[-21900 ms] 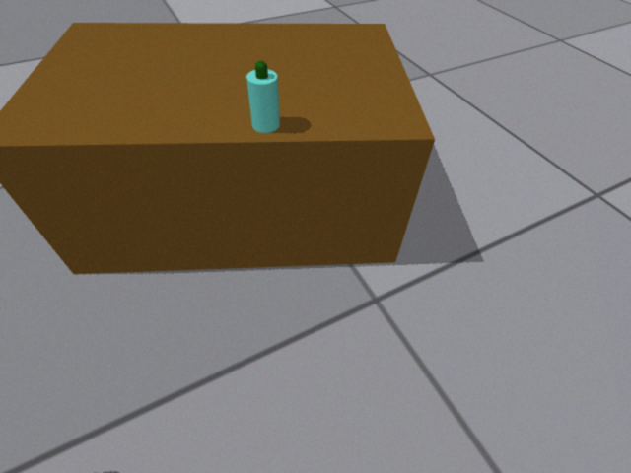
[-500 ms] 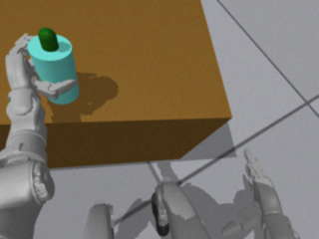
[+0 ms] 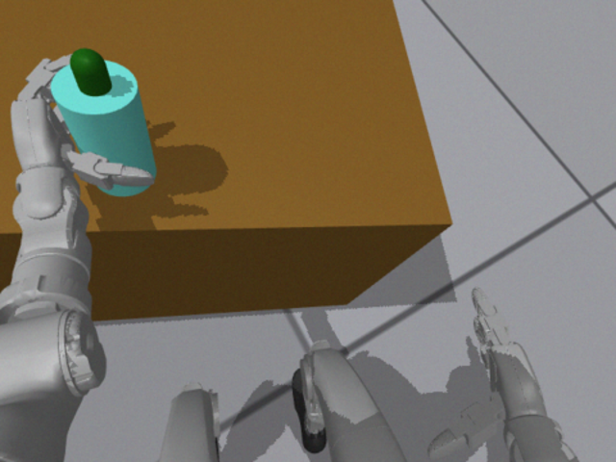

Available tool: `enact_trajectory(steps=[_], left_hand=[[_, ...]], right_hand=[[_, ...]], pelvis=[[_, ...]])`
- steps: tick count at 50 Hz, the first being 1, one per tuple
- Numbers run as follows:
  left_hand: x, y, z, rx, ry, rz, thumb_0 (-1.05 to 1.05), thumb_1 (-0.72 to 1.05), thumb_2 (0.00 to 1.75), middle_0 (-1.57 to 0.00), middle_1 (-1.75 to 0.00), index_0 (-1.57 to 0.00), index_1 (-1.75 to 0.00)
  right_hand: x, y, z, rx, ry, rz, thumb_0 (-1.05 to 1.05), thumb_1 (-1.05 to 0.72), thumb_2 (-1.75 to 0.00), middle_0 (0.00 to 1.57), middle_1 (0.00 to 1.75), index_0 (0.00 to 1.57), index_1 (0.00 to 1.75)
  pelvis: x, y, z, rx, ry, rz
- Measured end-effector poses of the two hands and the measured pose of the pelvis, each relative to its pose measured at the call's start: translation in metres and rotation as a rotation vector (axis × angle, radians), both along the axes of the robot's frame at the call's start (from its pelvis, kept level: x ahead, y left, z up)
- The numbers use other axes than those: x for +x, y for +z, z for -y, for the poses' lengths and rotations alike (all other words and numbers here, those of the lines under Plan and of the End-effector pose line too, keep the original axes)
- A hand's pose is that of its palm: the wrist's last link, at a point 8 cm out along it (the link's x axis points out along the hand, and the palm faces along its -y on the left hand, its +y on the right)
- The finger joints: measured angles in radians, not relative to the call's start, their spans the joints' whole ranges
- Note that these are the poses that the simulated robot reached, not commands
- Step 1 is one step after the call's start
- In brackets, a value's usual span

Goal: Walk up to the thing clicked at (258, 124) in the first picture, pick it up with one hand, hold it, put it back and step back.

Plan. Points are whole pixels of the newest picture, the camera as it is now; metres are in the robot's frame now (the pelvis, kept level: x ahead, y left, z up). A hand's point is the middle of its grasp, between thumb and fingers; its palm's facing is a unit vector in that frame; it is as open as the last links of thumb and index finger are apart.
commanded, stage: open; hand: left
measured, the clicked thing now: (108, 123) +0.52 +0.15 +0.05
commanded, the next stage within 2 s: withdraw in 0.02 s
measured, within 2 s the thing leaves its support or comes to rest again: rests again in 0.32 s
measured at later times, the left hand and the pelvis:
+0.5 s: hand (8, 48) +0.53 +0.21 +0.13, palm faces +0.16 -0.99 -0.03, open 17.6 cm; pelvis +0.01 +0.00 +0.03, yaw +0 degrees
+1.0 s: hand out of the picture +0.46 +0.31 +0.16, palm faces +0.31 -0.90 -0.31, open 17.2 cm; pelvis +0.05 +0.00 +0.08, yaw +0 degrees
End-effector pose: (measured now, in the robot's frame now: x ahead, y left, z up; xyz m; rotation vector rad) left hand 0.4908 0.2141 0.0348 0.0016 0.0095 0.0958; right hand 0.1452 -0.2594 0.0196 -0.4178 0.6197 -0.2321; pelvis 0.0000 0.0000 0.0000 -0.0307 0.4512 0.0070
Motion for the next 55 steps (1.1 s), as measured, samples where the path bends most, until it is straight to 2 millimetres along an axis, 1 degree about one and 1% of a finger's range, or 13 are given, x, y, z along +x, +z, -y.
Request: enact_trajectory(steps=[9, 13, 16, 19, 23, 28, 30, 33, 37, 40, 48, 52, 55], left_hand=[[0.001, 0.002, 0.001, 0.007, 0.005, 0.0, -0.01, -0.61, 0.17, -0.36, -0.3, -0.36, -0.29], [0.002, 0.004, -0.003, 0.015, 0.016, -0.005, -0.01, -0.61, 0.13, -0.25, -0.21, -0.25, -0.21], [0.004, 0.014, -0.01, 0.006, 0.032, 0.007, -0.02, -0.61, 0.11, -0.18, -0.16, -0.18, -0.16], [0.006, 0.034, -0.021, 0.011, 0.047, 0.035, -0.02, -0.61, 0.1, -0.13, -0.13, -0.13, -0.13], [0.011, 0.076, -0.039, 0.025, 0.062, 0.076, -0.02, -0.61, 0.08, -0.09, -0.1, -0.09, -0.1], [0.013, 0.129, -0.058, 0.058, 0.053, 0.06, -0.02, -0.61, 0.06, -0.07, -0.08, -0.07, -0.07], [0.011, 0.142, -0.064, 0.06, 0.041, 0.035, -0.02, -0.61, 0.05, -0.06, -0.07, -0.07, -0.06], [0.003, 0.153, -0.069, 0.055, 0.02, 0.007, -0.02, -0.61, 0.04, -0.06, -0.06, -0.07, -0.05], [-0.01, 0.148, -0.078, 0.159, 0.038, -0.125, -0.02, -0.59, 0.05, -0.06, -0.05, -0.06, -0.05], [-0.021, 0.145, -0.09, 0.192, 0.087, -0.191, -0.02, -0.59, 0.05, -0.06, -0.05, -0.06, -0.05], [-0.054, 0.148, -0.131, 0.248, 0.246, -0.24, -0.02, -0.5, 0.08, -0.06, -0.04, -0.05, -0.05], [-0.079, 0.145, -0.134, 0.276, 0.262, -0.252, -0.02, -0.47, 0.08, -0.06, -0.03, -0.04, -0.05], [-0.102, 0.137, -0.123, 0.289, 0.238, -0.263, -0.02, -0.45, 0.08, -0.06, -0.03, -0.04, -0.04]], right_hand=[[0.002, -0.001, 0.001, 0.0, 0.0, -0.003, -0.01, 0.5, -0.06, 0.06, 0.05, 0.06, 0.05], [0.003, 0.008, 0.006, -0.017, -0.005, 0.016, -0.01, 0.5, -0.06, 0.06, 0.05, 0.06, 0.05], [0.001, 0.018, 0.012, -0.035, -0.02, 0.025, -0.01, 0.5, -0.06, 0.06, 0.05, 0.06, 0.05], [-0.001, 0.026, 0.017, -0.044, -0.039, 0.018, -0.01, 0.5, -0.06, 0.06, 0.05, 0.06, 0.05], [0.0, 0.031, 0.018, -0.027, -0.057, 0.016, -0.01, 0.5, -0.06, 0.06, 0.05, 0.06, 0.05], [0.007, 0.032, 0.015, 0.027, -0.069, 0.022, -0.01, 0.5, -0.06, 0.06, 0.05, 0.06, 0.05], [0.01, 0.029, 0.012, 0.06, -0.069, 0.019, -0.01, 0.51, -0.06, 0.06, 0.05, 0.06, 0.05], [0.014, 0.024, 0.003, 0.113, -0.063, 0.008, -0.01, 0.52, -0.06, 0.06, 0.05, 0.06, 0.05], [0.019, 0.024, -0.007, 0.176, -0.055, -0.018, -0.01, 0.52, -0.06, 0.06, 0.05, 0.06, 0.05], [0.02, 0.026, -0.007, 0.195, -0.065, -0.041, -0.01, 0.52, -0.06, 0.06, 0.06, 0.06, 0.05], [0.034, 0.037, -0.003, 0.181, -0.058, -0.054, -0.01, 0.47, -0.08, 0.06, 0.06, 0.05, 0.05], [0.042, 0.035, -0.008, 0.201, -0.032, -0.056, -0.01, 0.45, -0.09, 0.05, 0.06, 0.05, 0.05], [0.049, 0.032, -0.012, 0.228, -0.012, -0.05, -0.01, 0.44, -0.09, 0.05, 0.06, 0.05, 0.05]], pelvis=[[0.001, 0.0, -0.001, -0.002, -0.001, 0.002], [0.001, 0.001, 0.0, 0.003, -0.005, 0.01], [0.002, 0.006, 0.001, 0.007, -0.008, 0.023], [0.005, 0.012, 0.003, 0.009, -0.009, 0.038], [0.01, 0.023, 0.004, 0.008, -0.007, 0.064], [0.019, 0.038, 0.003, 0.005, -0.009, 0.1], [0.022, 0.044, 0.002, 0.005, -0.011, 0.112], [0.027, 0.052, 0.0, 0.006, -0.015, 0.132], [0.033, 0.064, -0.002, 0.013, -0.021, 0.163], [0.037, 0.071, -0.003, 0.017, -0.023, 0.186], [0.047, 0.083, 0.0, 0.017, -0.013, 0.231], [0.053, 0.086, -0.002, 0.014, -0.007, 0.249], [0.057, 0.088, -0.002, 0.013, -0.005, 0.263]])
